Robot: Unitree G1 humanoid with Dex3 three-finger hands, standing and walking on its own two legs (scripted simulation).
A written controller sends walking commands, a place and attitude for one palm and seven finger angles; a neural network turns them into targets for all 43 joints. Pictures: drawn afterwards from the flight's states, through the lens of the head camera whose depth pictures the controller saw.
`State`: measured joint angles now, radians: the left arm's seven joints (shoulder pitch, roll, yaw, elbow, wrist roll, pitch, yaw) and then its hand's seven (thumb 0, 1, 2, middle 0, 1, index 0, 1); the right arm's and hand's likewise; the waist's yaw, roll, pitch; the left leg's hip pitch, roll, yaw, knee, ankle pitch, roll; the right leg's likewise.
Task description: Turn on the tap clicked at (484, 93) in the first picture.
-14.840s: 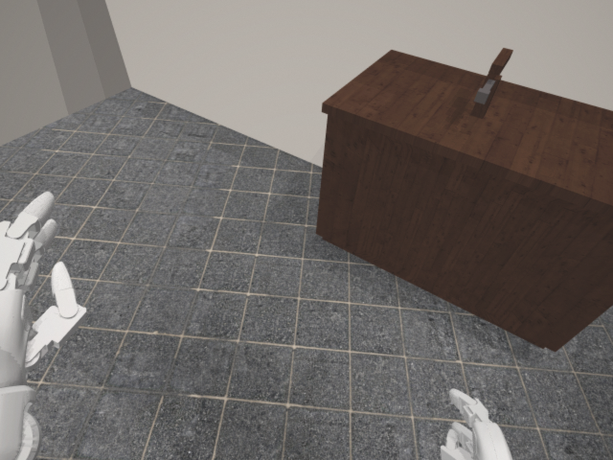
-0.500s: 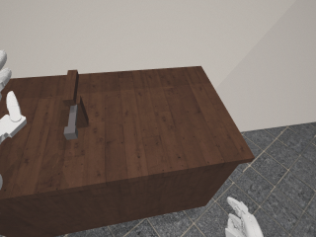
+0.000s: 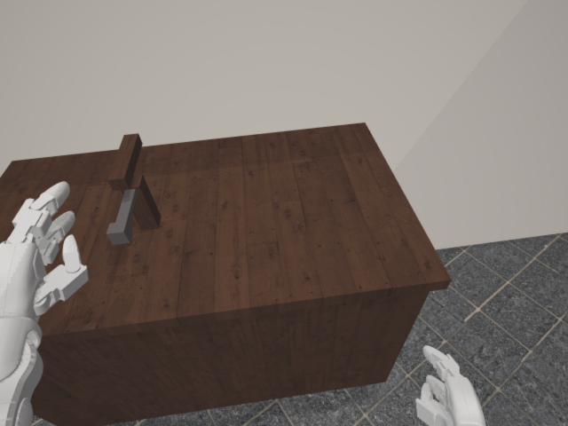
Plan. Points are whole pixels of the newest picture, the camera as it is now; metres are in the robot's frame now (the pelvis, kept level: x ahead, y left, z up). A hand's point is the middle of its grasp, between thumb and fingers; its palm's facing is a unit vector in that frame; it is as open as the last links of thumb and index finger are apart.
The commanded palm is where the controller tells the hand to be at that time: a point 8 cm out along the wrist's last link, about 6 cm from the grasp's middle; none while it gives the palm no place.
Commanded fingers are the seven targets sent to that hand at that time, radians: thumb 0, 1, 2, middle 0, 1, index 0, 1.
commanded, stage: turn the palm inward beside the body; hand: left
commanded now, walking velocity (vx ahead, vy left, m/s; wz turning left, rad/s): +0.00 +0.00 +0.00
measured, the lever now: (119, 233) +0.37 +0.33 +0.06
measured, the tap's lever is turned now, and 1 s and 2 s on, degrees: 0 0 0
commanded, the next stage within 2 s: reach beside the lever's end, fingers flat in 1.56 s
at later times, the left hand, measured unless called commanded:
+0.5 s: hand (96, 282) +0.22 +0.24 +0.15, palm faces +0.35 -0.91 -0.23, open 7.4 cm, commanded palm +0.17 +0.29 +0.16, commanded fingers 0.00 0.90 0.90 -0.20 -0.30 -0.20 -0.30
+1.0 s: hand (77, 317) +0.19 +0.26 +0.14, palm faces +0.42 -0.90 -0.15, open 7.4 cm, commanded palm +0.13 +0.30 +0.15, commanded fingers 0.00 0.90 0.90 -0.20 -0.30 -0.20 -0.30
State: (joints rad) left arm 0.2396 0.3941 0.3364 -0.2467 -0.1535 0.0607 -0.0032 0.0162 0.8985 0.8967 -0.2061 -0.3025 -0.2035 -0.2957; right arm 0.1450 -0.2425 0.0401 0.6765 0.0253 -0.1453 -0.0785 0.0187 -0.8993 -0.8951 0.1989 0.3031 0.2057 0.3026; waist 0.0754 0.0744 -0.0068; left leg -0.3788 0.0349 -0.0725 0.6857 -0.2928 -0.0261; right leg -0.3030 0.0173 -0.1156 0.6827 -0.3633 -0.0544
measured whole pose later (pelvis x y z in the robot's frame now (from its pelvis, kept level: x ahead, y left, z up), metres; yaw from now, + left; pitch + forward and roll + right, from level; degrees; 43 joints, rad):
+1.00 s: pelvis +0.00 +0.03 +0.00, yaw +0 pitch -1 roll -1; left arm 0.55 0.24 0.22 -0.51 -0.20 0.02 0.14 0.02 0.90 0.90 -0.21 -0.30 -0.21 -0.30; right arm 0.19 -0.22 0.06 0.64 0.03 -0.24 -0.09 0.02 -0.90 -0.90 0.20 0.30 0.21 0.30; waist 0.07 0.04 -0.04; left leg -0.40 0.01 -0.05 0.72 -0.31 -0.02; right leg -0.31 -0.01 -0.10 0.70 -0.37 -0.02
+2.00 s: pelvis +0.02 +0.00 +0.00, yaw +0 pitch +0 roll +0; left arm 0.41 0.24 0.28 -0.31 -0.23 0.01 0.12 0.02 0.90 0.90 -0.21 -0.30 -0.21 -0.30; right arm 0.19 -0.24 0.04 0.68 0.03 -0.22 -0.11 0.02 -0.90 -0.90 0.20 0.30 0.20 0.30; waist 0.06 0.05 -0.03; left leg -0.36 0.03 -0.07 0.66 -0.30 -0.04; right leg -0.28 0.02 -0.11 0.65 -0.37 -0.05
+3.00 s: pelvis +0.01 +0.04 +0.00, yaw -1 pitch +4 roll -1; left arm 0.03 0.29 0.39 0.21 -0.19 -0.17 0.08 0.02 0.90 0.90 -0.18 -0.21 -0.17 -0.20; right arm 0.18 -0.24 0.02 0.71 0.02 -0.17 -0.09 0.02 -0.90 -0.90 0.20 0.30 0.21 0.30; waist 0.02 0.02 -0.03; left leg -0.49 0.01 -0.04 0.72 -0.30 0.00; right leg -0.41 -0.01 -0.08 0.69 -0.35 -0.01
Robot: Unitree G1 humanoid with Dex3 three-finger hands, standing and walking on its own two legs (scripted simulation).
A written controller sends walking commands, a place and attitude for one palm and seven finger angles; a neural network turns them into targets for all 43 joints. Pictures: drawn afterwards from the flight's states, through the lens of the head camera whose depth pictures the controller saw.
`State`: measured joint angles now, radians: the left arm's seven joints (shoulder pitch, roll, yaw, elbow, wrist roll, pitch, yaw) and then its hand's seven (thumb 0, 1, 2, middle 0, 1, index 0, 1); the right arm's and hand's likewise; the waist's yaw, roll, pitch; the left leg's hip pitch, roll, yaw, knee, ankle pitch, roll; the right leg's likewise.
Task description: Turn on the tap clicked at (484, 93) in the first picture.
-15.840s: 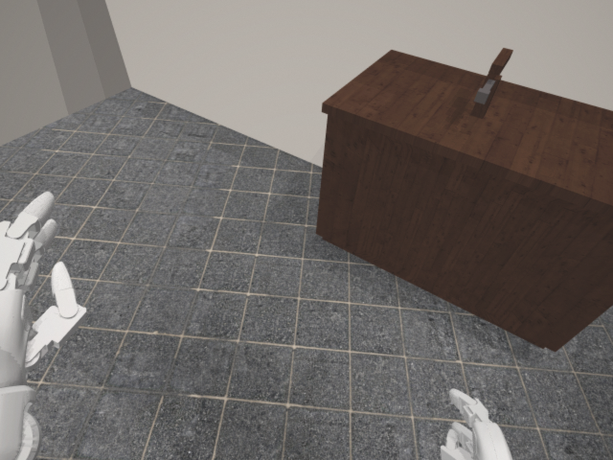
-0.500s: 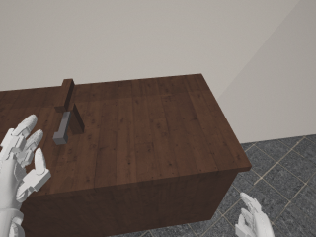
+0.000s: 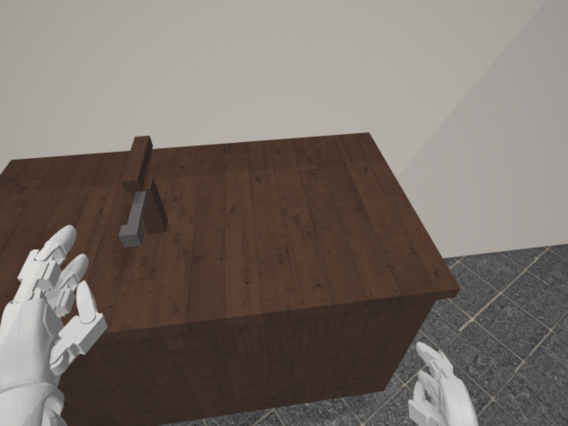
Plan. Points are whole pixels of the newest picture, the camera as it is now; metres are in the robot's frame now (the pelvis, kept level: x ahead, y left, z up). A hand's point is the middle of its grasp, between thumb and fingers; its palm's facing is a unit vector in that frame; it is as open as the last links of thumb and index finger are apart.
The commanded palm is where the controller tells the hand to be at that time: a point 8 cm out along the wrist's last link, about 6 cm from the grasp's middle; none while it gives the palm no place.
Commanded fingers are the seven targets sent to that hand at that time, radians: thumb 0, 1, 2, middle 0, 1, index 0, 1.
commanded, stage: turn the palm inward beside the body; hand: left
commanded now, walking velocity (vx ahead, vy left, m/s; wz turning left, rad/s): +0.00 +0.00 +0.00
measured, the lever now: (131, 235) +0.37 +0.31 +0.06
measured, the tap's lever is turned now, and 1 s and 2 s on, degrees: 0 0 0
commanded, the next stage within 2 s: reach beside the lever's end, fingers flat in 0.56 s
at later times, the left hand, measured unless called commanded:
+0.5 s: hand (121, 301) +0.21 +0.22 +0.14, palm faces +0.43 -0.89 -0.13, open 7.4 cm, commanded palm +0.15 +0.26 +0.15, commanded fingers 0.00 0.90 0.90 -0.20 -0.30 -0.20 -0.30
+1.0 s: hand (120, 292) +0.22 +0.23 +0.13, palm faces +0.47 -0.87 -0.14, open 7.4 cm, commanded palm +0.18 +0.28 +0.13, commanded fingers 0.00 0.90 0.90 -0.20 -0.30 -0.20 -0.30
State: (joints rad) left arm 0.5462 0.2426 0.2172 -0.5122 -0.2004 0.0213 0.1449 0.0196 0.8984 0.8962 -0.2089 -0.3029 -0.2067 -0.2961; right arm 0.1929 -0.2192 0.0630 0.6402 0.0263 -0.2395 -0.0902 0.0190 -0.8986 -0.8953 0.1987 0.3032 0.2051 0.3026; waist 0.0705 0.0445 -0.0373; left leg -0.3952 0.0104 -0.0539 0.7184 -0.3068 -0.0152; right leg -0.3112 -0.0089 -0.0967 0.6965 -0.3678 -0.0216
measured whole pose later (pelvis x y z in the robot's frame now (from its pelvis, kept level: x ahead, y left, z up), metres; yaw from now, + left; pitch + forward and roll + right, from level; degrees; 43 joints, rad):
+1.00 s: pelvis +0.02 -0.02 +0.01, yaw +0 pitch +0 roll +0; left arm 0.41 0.24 0.28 -0.31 -0.23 0.01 0.12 0.02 0.90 0.90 -0.21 -0.30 -0.21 -0.30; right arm 0.19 -0.24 0.04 0.68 0.03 -0.22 -0.11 0.02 -0.90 -0.90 0.20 0.30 0.20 0.30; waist 0.06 0.05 -0.03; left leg -0.36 0.03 -0.07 0.66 -0.30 -0.04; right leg -0.28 0.02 -0.11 0.65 -0.37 -0.05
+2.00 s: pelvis +0.01 +0.01 +0.00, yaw -1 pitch +4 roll -1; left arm 0.03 0.29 0.39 0.21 -0.19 -0.17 0.08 0.02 0.90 0.90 -0.18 -0.21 -0.17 -0.20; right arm 0.18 -0.24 0.02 0.71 0.02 -0.17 -0.09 0.02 -0.90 -0.90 0.20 0.30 0.21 0.30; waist 0.02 0.02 -0.03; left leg -0.49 0.01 -0.04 0.72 -0.30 0.00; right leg -0.41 -0.01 -0.08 0.69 -0.35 -0.01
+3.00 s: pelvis +0.00 +0.01 -0.02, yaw -1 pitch +9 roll -2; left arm -0.17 0.38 0.49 0.50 -0.21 -0.30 -0.02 0.02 0.90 0.90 -0.16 -0.15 -0.15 -0.15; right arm 0.22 -0.25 0.01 0.70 0.02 -0.10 -0.09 0.01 -0.90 -0.89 0.20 0.30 0.20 0.30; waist 0.00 0.02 -0.06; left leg -0.67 0.02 -0.06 0.86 -0.36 -0.01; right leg -0.58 0.00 -0.09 0.81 -0.40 -0.01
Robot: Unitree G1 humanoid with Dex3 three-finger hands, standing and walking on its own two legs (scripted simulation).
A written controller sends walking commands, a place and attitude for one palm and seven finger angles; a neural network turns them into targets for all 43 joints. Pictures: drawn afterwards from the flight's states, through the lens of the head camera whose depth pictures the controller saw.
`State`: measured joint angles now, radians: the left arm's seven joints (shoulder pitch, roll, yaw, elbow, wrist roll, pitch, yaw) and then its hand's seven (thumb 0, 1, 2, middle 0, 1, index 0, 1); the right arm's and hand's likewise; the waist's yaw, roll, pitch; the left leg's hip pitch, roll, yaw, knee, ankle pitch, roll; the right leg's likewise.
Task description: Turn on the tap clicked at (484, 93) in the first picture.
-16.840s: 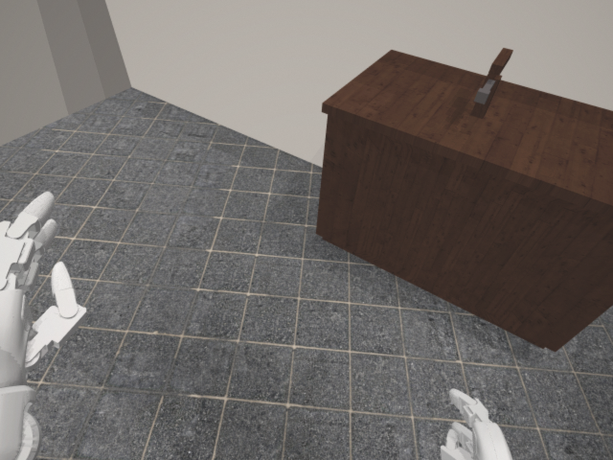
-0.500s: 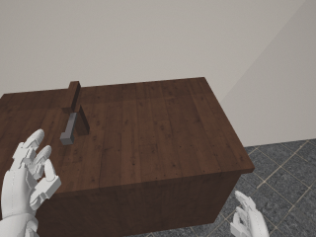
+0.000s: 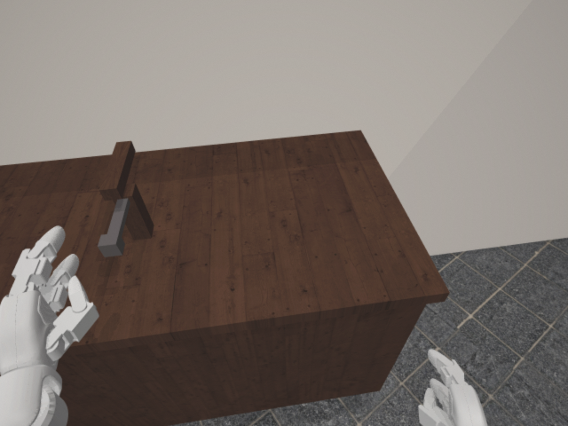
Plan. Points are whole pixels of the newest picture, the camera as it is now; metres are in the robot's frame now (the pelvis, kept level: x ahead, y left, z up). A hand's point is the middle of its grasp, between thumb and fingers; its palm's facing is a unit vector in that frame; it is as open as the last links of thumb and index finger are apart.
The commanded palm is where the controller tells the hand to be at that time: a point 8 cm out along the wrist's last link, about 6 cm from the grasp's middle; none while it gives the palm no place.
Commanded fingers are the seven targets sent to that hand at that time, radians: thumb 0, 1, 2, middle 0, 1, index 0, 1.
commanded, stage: reach beside the lever's end, fingers flat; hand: left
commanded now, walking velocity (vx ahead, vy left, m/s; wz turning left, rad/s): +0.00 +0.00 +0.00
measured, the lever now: (111, 245) +0.35 +0.33 +0.05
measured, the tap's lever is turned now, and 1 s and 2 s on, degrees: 0 0 0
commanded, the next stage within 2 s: push the lever round in 1.92 s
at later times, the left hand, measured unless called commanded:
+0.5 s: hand (75, 295) +0.23 +0.30 +0.10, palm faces +0.48 -0.87 -0.10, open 7.5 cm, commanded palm +0.19 +0.34 +0.10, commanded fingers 0.00 0.90 0.90 -0.18 -0.24 -0.18 -0.24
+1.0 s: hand (84, 271) +0.28 +0.32 +0.08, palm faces +0.48 -0.87 -0.11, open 7.7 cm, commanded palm +0.24 +0.36 +0.08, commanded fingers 0.00 0.90 0.90 -0.16 -0.18 -0.16 -0.18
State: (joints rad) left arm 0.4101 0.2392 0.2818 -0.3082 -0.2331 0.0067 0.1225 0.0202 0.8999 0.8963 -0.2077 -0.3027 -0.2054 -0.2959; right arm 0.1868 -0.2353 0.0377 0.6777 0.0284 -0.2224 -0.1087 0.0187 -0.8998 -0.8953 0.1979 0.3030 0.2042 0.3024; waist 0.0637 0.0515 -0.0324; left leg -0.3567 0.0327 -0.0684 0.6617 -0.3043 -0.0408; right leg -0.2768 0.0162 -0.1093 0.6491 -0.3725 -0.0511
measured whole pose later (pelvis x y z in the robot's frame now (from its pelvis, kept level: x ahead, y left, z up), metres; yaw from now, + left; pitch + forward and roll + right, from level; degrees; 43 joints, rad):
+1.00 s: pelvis -0.01 +0.03 +0.00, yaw -1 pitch +4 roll -1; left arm 0.03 0.29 0.39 0.21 -0.19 -0.17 0.08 0.02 0.90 0.90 -0.18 -0.21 -0.17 -0.20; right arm 0.18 -0.24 0.02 0.71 0.02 -0.17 -0.09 0.02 -0.90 -0.90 0.20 0.30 0.21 0.30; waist 0.02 0.02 -0.03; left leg -0.49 0.01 -0.04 0.72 -0.30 0.00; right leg -0.41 -0.01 -0.08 0.69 -0.35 -0.01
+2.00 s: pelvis -0.01 +0.03 -0.02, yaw -1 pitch +9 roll -2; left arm -0.17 0.38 0.49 0.50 -0.21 -0.30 -0.02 0.02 0.90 0.90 -0.16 -0.15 -0.15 -0.15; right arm 0.22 -0.25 0.01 0.70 0.02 -0.10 -0.09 0.01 -0.90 -0.89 0.20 0.30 0.20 0.30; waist 0.00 0.02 -0.06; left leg -0.67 0.02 -0.06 0.86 -0.36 -0.01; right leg -0.58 0.00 -0.09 0.81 -0.40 -0.01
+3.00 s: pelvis -0.01 +0.02 -0.02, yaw -1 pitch +9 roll -2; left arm -0.15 0.26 0.37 0.42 -0.14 -0.28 0.19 0.02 0.93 0.91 -0.16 -0.15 -0.15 -0.15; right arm 0.22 -0.25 0.01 0.69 0.01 -0.08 -0.06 0.02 -0.90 -0.90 0.20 0.30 0.20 0.30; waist 0.00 0.03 -0.08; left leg -0.64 0.03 -0.06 0.85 -0.36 -0.02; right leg -0.56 0.01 -0.10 0.82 -0.41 -0.03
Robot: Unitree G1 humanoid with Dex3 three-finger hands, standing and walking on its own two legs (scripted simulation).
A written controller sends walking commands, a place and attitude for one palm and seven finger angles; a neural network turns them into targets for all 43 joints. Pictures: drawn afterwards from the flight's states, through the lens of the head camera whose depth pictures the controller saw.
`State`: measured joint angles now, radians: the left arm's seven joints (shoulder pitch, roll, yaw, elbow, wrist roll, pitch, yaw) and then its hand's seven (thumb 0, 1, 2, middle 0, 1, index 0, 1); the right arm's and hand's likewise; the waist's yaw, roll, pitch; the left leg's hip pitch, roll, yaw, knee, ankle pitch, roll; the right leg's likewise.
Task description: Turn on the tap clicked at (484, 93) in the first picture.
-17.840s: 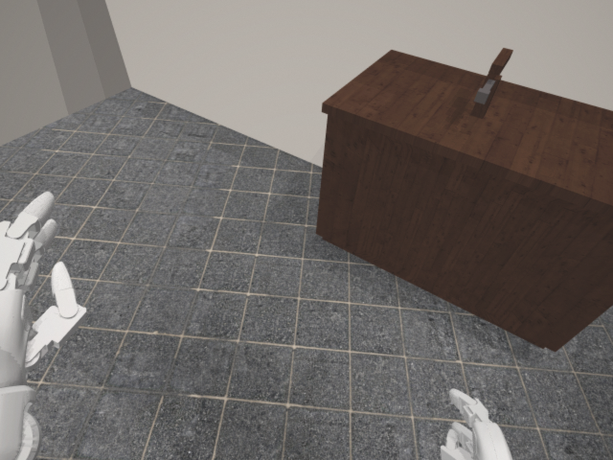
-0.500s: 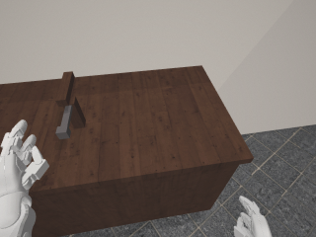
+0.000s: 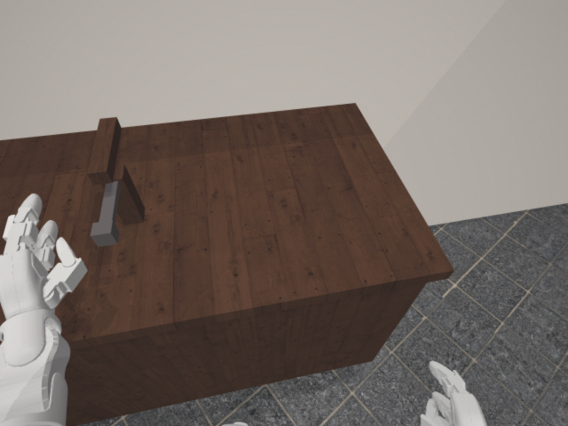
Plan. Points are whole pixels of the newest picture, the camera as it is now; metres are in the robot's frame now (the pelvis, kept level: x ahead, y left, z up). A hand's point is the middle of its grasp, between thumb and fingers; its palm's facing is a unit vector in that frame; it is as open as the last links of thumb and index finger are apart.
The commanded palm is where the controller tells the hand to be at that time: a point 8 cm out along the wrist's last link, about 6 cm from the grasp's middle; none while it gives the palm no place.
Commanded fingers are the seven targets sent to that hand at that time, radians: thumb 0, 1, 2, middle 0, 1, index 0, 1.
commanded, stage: reach beside the lever's end, fingers flat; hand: left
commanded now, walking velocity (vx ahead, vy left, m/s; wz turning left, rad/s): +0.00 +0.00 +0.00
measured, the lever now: (105, 233) +0.35 +0.30 +0.06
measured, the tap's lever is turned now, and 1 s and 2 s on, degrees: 0 0 13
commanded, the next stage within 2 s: push the lever round in 0.92 s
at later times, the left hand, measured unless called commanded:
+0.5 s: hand (81, 247) +0.32 +0.32 +0.06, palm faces +0.51 -0.85 -0.11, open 7.8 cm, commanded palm +0.28 +0.35 +0.06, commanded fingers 0.00 0.90 0.90 -0.15 -0.15 -0.15 -0.15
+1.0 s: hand (79, 250) +0.32 +0.32 +0.06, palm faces +0.50 -0.86 -0.08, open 7.8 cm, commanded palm +0.28 +0.35 +0.05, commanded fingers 0.00 0.90 0.90 -0.15 -0.15 -0.15 -0.15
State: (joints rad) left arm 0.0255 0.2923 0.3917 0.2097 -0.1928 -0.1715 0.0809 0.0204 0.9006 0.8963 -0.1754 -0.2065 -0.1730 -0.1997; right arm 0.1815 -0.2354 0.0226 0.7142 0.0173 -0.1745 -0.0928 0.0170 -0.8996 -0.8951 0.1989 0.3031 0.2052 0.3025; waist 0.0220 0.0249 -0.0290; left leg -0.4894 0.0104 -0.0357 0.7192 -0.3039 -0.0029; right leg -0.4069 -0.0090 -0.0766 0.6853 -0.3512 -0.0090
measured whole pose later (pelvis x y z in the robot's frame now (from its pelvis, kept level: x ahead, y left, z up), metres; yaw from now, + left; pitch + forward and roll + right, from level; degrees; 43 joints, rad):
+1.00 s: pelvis +0.00 +0.00 -0.02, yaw +0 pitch +9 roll -2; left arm -0.17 0.38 0.49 0.50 -0.21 -0.30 -0.02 0.02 0.90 0.90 -0.16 -0.15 -0.15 -0.15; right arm 0.22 -0.25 0.01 0.70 0.02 -0.10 -0.09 0.01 -0.90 -0.89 0.20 0.30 0.20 0.30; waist 0.00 0.02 -0.06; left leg -0.67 0.02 -0.06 0.86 -0.36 -0.01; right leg -0.58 0.00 -0.09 0.81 -0.40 -0.01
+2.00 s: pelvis +0.00 -0.01 -0.02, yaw +0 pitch +9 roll -2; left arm -0.15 0.26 0.37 0.42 -0.14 -0.28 0.19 0.02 0.93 0.91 -0.16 -0.15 -0.15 -0.15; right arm 0.22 -0.25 0.01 0.69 0.01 -0.08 -0.06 0.02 -0.90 -0.90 0.20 0.30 0.20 0.30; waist 0.00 0.03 -0.08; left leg -0.64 0.03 -0.06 0.85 -0.36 -0.02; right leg -0.56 0.01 -0.10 0.82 -0.41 -0.03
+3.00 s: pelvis +0.01 -0.01 -0.02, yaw +0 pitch +9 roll -2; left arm -0.26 0.09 0.23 0.43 0.01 -0.19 0.63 0.01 0.93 0.91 -0.16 -0.15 -0.15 -0.15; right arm 0.18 -0.21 -0.01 0.70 -0.04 0.00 -0.02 0.01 -0.90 -0.90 0.20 0.30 0.20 0.30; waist -0.01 0.03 -0.11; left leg -0.63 0.02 -0.06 0.84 -0.36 -0.02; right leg -0.54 0.01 -0.09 0.81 -0.42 -0.03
